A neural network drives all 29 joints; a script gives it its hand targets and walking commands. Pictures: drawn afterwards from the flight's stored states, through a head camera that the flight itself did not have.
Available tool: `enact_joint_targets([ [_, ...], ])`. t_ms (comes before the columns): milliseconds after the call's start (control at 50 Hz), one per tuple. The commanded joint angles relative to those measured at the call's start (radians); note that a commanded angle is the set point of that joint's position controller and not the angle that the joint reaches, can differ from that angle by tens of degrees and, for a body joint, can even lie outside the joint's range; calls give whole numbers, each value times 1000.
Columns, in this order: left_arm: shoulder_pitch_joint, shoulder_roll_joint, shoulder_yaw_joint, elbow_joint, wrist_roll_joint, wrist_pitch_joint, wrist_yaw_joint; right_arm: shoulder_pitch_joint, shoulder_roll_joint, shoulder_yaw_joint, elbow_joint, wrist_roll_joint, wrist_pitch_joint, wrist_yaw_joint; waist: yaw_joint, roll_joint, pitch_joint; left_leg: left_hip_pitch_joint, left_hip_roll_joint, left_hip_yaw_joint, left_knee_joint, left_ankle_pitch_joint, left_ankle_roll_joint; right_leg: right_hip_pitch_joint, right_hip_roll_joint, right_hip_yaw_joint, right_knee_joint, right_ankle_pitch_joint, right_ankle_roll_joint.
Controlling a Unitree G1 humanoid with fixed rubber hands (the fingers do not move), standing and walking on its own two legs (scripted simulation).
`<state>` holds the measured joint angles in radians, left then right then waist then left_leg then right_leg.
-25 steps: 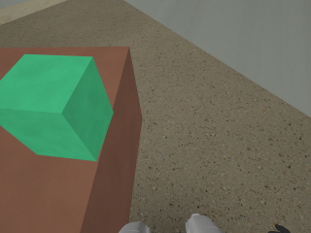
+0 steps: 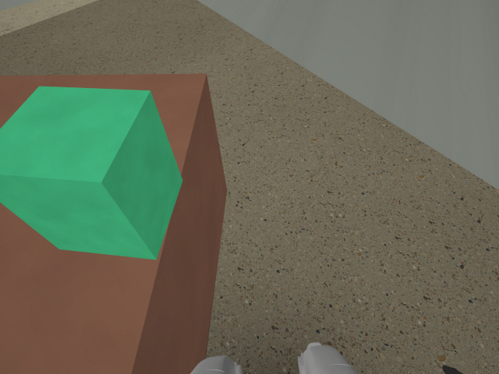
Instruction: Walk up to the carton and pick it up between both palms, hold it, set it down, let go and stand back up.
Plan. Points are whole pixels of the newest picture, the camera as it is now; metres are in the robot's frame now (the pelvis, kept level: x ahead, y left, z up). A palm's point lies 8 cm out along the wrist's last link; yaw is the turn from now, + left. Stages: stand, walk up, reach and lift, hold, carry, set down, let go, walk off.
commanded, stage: walk up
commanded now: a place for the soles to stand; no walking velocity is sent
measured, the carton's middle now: (100, 177) +0.44 +0.31 +0.04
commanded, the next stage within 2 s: none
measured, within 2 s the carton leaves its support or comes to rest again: neither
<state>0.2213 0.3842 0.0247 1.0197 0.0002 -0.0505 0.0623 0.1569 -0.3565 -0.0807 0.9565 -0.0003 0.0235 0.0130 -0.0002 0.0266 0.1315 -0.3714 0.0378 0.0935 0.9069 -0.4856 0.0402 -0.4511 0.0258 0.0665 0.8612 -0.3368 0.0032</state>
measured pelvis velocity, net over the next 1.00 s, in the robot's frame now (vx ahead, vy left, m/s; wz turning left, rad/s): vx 0.00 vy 0.00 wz -0.01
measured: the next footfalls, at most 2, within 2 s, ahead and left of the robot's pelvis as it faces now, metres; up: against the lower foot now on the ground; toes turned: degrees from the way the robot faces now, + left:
none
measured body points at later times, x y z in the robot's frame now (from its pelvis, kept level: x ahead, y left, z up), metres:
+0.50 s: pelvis +0.00 +0.00 +0.00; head +0.04 -0.01 +0.45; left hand +0.05 +0.32 -0.12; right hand +0.09 -0.31 -0.12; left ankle +0.00 +0.09 -0.69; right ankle +0.06 -0.14 -0.69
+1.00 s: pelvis +0.00 +0.00 +0.00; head +0.04 -0.01 +0.45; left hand +0.05 +0.33 -0.12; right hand +0.10 -0.31 -0.12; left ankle +0.01 +0.09 -0.69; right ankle +0.06 -0.14 -0.69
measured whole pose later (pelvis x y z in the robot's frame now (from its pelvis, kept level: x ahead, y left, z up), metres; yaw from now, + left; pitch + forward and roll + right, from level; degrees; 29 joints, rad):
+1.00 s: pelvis +0.00 +0.00 +0.00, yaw +0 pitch -3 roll +0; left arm 0.22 0.38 0.03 1.04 0.00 -0.05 0.07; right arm 0.14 -0.36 -0.08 0.92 0.00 0.03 0.02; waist 0.00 0.03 0.13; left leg -0.37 0.03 0.09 0.90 -0.51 0.05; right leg -0.45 0.01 0.06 0.85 -0.34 0.01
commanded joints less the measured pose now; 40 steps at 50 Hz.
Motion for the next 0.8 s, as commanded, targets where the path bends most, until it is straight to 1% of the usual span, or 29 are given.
enact_joint_targets([
  [0,54,374,84,-50,32,-55,19,-100,-240,-47,-116,-7,-2,-6,9,-143,-161,-119,-18,-157,114,-216,-20,167,-329,644,-417,58,-310],
  [40,-5,365,78,-57,38,-44,18,-63,-247,-50,-109,-17,-3,1,-5,-184,-98,-105,4,-165,21,-195,-2,103,-293,633,-444,-125,-274],
  [80,-28,340,75,-64,42,-42,14,-14,-255,-64,-80,-25,-11,7,-13,-165,-129,-38,5,-161,-34,-99,2,67,-264,581,-441,-123,-232],
  [100,-42,333,66,-73,38,-38,12,13,-245,-65,-69,-15,-18,8,-30,-230,-122,38,6,-159,-120,-40,0,11,-244,519,-400,-49,-227],
  [140,-143,268,43,-91,27,-32,4,85,-251,-68,-38,-28,-31,-3,-91,-115,-112,170,77,-224,-352,-24,26,-139,-141,320,-219,-28,-144],
  [160,-148,198,26,-99,21,-27,0,91,-294,-71,-33,-48,-42,-5,-92,62,-95,231,192,-387,-521,-150,76,-244,-39,159,-23,-20,-90],
  [180,-112,193,31,-76,21,-20,2,45,-336,-79,-52,-40,-48,-8,-73,121,-79,228,327,-528,-649,-200,80,-284,56,-8,97,-183,-56],
  [200,-104,254,44,-75,27,-14,6,10,-322,-74,-69,-35,-51,-5,-63,9,-58,166,368,-564,-626,-138,132,-240,15,8,169,-238,-38],
  [220,-50,242,39,-68,23,-19,7,-36,-334,-76,-74,-39,-54,-9,-36,55,-33,170,379,-538,-605,-19,116,-241,-10,3,171,-253,-34],
  [240,-41,249,42,-64,18,-21,2,-40,-287,-62,-68,-27,-57,-13,-27,-13,-50,196,332,-454,-537,126,107,-206,-23,0,159,-232,-31],
  [280,-20,227,47,-41,10,-27,-5,-63,-300,-55,-63,-37,-58,-13,-2,92,-87,148,316,-377,-477,278,147,-81,-36,-63,96,-203,-34],
  [320,7,228,51,-38,10,-33,-3,-72,-294,-55,-67,-26,-47,-11,1,132,-135,198,291,-297,-367,482,123,-39,-22,-87,-26,-101,-47],
  [340,77,219,46,-31,13,-42,7,-113,-293,-64,-109,-30,-39,-6,19,143,-167,110,260,-227,-311,429,143,85,-25,-100,-117,-7,-52],
  [360,107,253,53,-15,23,-54,14,-139,-241,-42,-122,-19,-29,2,51,75,-168,26,187,-151,-225,426,80,189,-48,-7,-207,183,-71],
  [380,164,326,78,-6,31,-65,23,-160,-234,-45,-142,-16,-20,7,51,-49,-201,-55,80,-66,1,384,11,255,-150,252,-286,295,-138],
  [400,170,373,87,5,34,-66,28,-139,-204,-33,-150,-14,-2,4,47,-167,-194,-174,-2,-98,99,37,-16,287,-260,580,-379,230,-213],
  [420,127,375,86,-17,29,-58,29,-108,-228,-39,-131,-10,12,0,32,-151,-182,-184,-2,-164,115,-224,-10,282,-317,641,-419,175,-255],
  [440,73,379,85,-37,31,-60,30,-87,-256,-43,-117,-12,12,0,26,-143,-174,-170,7,-187,126,-239,-15,232,-342,657,-422,84,-292],
  [480,44,347,87,-58,32,-49,29,-83,-248,-51,-108,-31,7,8,15,-92,-140,-172,16,-193,73,-172,-14,183,-315,630,-419,32,-272],
  [500,18,337,78,-60,32,-47,28,-33,-249,-57,-89,-23,3,9,-5,-145,-145,-159,32,-181,17,-140,-12,207,-278,567,-391,78,-247],
  [580,-69,296,57,-78,23,-37,19,46,-235,-74,-79,-29,-15,0,-63,-156,-130,107,33,-196,-260,75,5,-32,-213,407,-257,154,-185],
  [600,-125,249,48,-100,18,-35,16,71,-282,-77,-70,-44,-28,-2,-92,-23,-124,185,136,-303,-415,51,25,-143,-141,254,-119,122,-128],
  [620,-146,198,23,-98,15,-30,16,51,-321,-82,-71,-46,-37,0,-94,147,-85,206,260,-499,-594,-34,67,-243,12,46,57,-14,-67],
  [640,-109,228,34,-81,13,-20,22,16,-327,-74,-86,-36,-39,-2,-72,73,-71,207,351,-538,-626,34,68,-277,29,-26,145,-245,-41],
  [660,-81,238,37,-70,20,-19,24,9,-324,-78,-79,-42,-40,-3,-61,32,-51,176,362,-513,-593,95,96,-247,1,-4,180,-269,-37],
  [680,-49,249,42,-68,17,-18,19,-1,-314,-79,-101,-41,-44,-3,-45,23,-91,207,303,-439,-539,150,58,-214,-16,-4,154,-240,-37],
  [700,-50,238,43,-59,12,-16,14,-14,-316,-78,-83,-38,-44,-10,-48,56,-77,235,283,-417,-535,231,23,-233,-18,-4,156,-216,-39],
  [760,8,234,44,-46,11,-15,19,-20,-294,-81,-96,-39,-40,-16,-43,177,-130,299,273,-330,-437,542,27,-214,-27,-45,136,-176,-40],
  [780,3,250,49,-54,13,-15,20,-26,-270,-77,-106,-37,-37,-16,-36,101,-123,289,286,-351,-427,544,61,-184,-27,-51,164,-182,-37],
])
